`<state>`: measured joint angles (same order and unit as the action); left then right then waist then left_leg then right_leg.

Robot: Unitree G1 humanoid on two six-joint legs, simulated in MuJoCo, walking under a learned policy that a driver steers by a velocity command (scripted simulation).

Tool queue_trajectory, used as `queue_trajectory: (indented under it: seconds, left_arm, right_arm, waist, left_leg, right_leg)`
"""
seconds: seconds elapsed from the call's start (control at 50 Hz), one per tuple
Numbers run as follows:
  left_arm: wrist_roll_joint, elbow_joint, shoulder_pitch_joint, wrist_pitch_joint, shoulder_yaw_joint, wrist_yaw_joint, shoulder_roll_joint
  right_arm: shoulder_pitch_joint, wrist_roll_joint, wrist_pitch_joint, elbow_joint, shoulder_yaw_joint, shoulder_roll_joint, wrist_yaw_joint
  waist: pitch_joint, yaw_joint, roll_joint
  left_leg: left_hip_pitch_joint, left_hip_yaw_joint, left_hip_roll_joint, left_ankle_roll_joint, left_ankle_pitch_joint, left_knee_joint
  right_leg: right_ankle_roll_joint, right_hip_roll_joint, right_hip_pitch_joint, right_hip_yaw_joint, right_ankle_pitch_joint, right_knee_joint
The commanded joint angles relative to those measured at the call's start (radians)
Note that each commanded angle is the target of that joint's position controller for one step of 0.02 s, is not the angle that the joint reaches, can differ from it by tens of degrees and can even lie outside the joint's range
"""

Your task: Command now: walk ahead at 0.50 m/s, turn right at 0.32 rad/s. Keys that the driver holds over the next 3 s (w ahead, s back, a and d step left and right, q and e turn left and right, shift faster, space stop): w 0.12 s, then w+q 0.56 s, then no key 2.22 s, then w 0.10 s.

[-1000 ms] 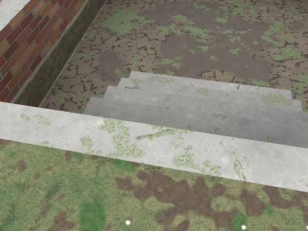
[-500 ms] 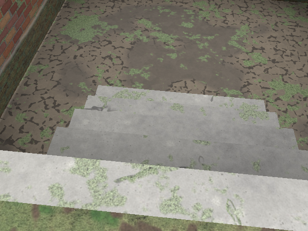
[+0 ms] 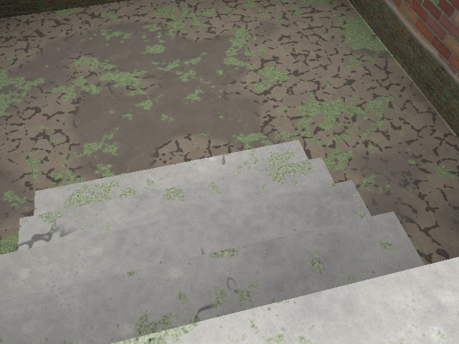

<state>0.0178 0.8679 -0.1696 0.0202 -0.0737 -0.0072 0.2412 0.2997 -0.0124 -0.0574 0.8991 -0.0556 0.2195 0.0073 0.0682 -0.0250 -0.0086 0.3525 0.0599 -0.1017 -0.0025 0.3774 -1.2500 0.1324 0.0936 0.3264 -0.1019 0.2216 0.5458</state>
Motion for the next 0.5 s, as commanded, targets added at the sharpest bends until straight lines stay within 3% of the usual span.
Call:
queue_trajectory:
  seconds: [0.02,0.08,0.14,0.2,0.28,0.32,0.34,0.38,0.4,0.42,0.44,0.46,0.48,0.5]
  left_arm:
    - [-0.012,-0.012,-0.09,0.028,-0.011,0.016,0.074]
    - [-0.02,0.013,-0.156,0.054,-0.012,0.012,0.102]
    - [-0.02,0.027,-0.227,0.055,-0.012,0.011,0.113]
    - [-0.014,0.033,-0.269,0.057,-0.005,0.011,0.105]
    - [-0.006,0.047,-0.302,0.062,0.011,0.026,0.101]
    - [-0.004,0.048,-0.29,0.06,0.018,0.034,0.101]
    - [0.003,0.055,-0.291,0.056,0.021,0.039,0.1]
    - [0.003,0.05,-0.256,0.052,0.021,0.053,0.123]
    - [0.004,0.045,-0.227,0.049,0.015,0.063,0.153]
    - [0.007,0.036,-0.196,0.042,0.007,0.069,0.178]
    - [0.001,0.025,-0.148,0.035,0.0,0.068,0.198]
    - [-0.005,-0.003,-0.139,0.039,0.009,0.059,0.156]
    - [0.004,-0.048,-0.241,0.049,0.022,0.038,0.055]
    - [0.019,-0.076,-0.204,0.058,0.021,0.029,0.109]
  right_arm:
    - [0.069,-0.024,0.009,-0.046,-0.015,0.087,-0.009]
    - [0.041,-0.024,0.042,-0.055,-0.015,0.074,-0.025]
    - [-0.072,-0.016,0.051,-0.09,-0.016,0.084,-0.028]
    - [-0.145,-0.008,0.05,-0.112,-0.013,0.084,-0.03]
    - [-0.246,-0.004,0.038,-0.15,-0.003,0.067,-0.043]
    - [-0.256,-0.008,0.04,-0.16,0.004,0.064,-0.047]
    - [-0.241,-0.015,0.043,-0.153,0.006,0.066,-0.043]
    - [-0.158,-0.014,0.045,-0.137,0.0,0.093,-0.035]
    - [-0.075,-0.011,0.046,-0.117,-0.006,0.106,-0.027]
    - [0.06,-0.009,0.044,-0.078,-0.017,0.129,-0.022]
    - [0.201,-0.013,0.038,-0.045,-0.031,0.151,-0.017]
    - [0.267,-0.012,0.031,-0.039,-0.051,0.213,-0.006]
    - [0.17,-0.006,0.032,-0.072,-0.053,0.27,-0.009]
    - [0.129,0.033,0.039,-0.08,-0.066,0.277,-0.016]
  waist:
    - [-0.069,-0.007,0.007]
    - [-0.059,-0.01,0.024]
    - [-0.009,0.026,0.046]
    - [0.006,0.053,0.06]
    - [0.04,0.077,0.056]
    - [0.042,0.071,0.068]
    - [0.027,0.064,0.09]
    - [-0.022,0.02,0.1]
    - [-0.055,-0.019,0.116]
    - [-0.109,-0.075,0.114]
    - [-0.153,-0.161,0.093]
    - [-0.208,-0.179,-0.047]
    - [-0.229,0.003,-0.212]
    - [-0.238,-0.042,-0.107]
  left_leg:
    - [0.198,-0.068,-0.052,-0.001,-0.077,0.053]
    - [0.208,-0.048,-0.042,-0.017,-0.135,0.138]
    - [0.323,-0.041,-0.045,-0.015,-0.242,0.25]
    - [0.37,-0.045,-0.027,0.006,-0.334,0.358]
    - [0.352,-0.065,0.06,0.05,-0.424,0.527]
    - [0.264,0.006,0.097,0.065,-0.41,0.58]
    - [0.199,0.032,0.114,0.077,-0.38,0.55]
    - [0.093,0.063,0.159,0.112,-0.252,0.546]
    - [0.021,0.065,0.18,0.136,-0.176,0.542]
    - [-0.09,0.042,0.195,0.162,-0.122,0.57]
    - [-0.239,-0.015,0.176,0.196,-0.153,0.7]
    - [-0.352,-0.262,-0.008,0.26,-0.229,0.834]
    - [-0.602,-0.736,-0.213,0.377,-0.589,0.824]
    - [-0.582,-0.761,-0.231,0.459,-0.459,0.898]
  right_leg:
    - [0.118,-0.277,-0.208,0.319,-0.336,-0.327]
    - [0.101,-0.239,-0.197,0.258,-0.423,-0.353]
    - [0.071,-0.24,-0.248,0.241,-0.426,-0.385]
    - [0.038,-0.24,-0.307,0.188,-0.444,-0.397]
    - [-0.007,-0.251,-0.359,0.102,-0.567,-0.398]
    - [-0.027,-0.243,-0.349,0.039,-0.668,-0.38]
    - [-0.032,-0.256,-0.348,0.019,-0.802,-0.346]
    - [-0.048,-0.273,-0.389,-0.019,-1.113,-0.213]
    - [-0.053,-0.291,-0.4,-0.024,-1.239,-0.114]
    - [-0.054,-0.297,-0.387,-0.02,-1.241,0.052]
    - [-0.057,-0.282,-0.305,-0.036,-1.073,0.296]
    - [-0.059,-0.172,-0.176,-0.075,-0.559,0.654]
    - [-0.101,0.008,0.238,0.049,0.302,0.908]
    - [-0.098,-0.033,0.376,0.19,0.257,0.929]
